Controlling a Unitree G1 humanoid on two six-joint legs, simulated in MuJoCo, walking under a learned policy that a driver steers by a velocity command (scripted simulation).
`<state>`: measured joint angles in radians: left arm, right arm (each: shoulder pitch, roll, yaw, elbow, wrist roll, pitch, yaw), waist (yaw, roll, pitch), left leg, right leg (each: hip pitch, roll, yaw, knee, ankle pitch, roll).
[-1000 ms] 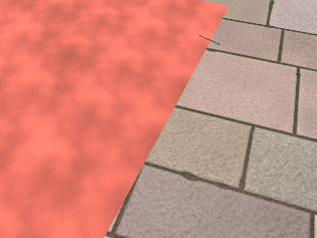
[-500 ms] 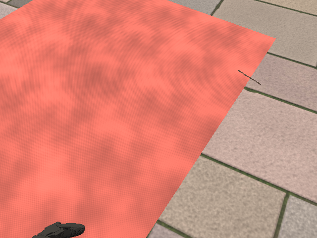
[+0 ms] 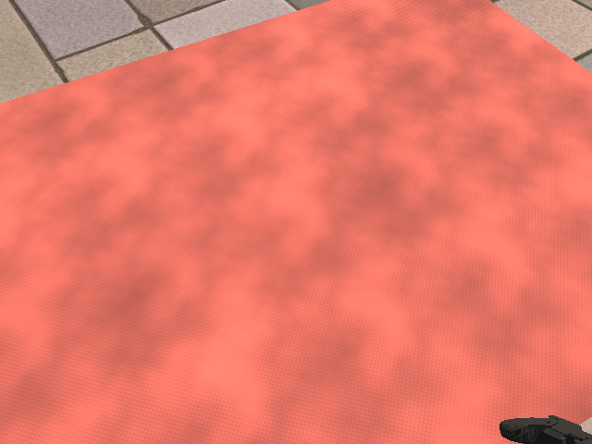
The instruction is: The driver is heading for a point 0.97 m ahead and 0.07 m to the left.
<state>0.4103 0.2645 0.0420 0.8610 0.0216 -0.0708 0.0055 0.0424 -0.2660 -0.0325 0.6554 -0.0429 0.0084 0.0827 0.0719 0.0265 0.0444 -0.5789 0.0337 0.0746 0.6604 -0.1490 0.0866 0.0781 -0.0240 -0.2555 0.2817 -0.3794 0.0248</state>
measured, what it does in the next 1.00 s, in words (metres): walks ahead, turning left: left foot, then right foot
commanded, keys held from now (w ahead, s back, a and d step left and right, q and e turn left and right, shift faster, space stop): w+q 0.40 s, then w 0.56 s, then w+e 0.04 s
